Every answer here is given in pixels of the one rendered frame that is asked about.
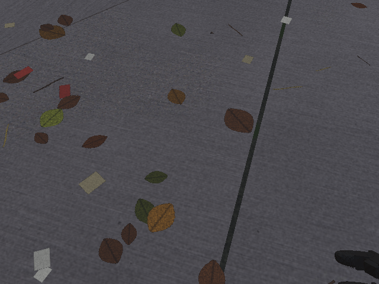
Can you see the right robot hand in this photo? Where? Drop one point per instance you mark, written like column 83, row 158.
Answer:
column 361, row 260

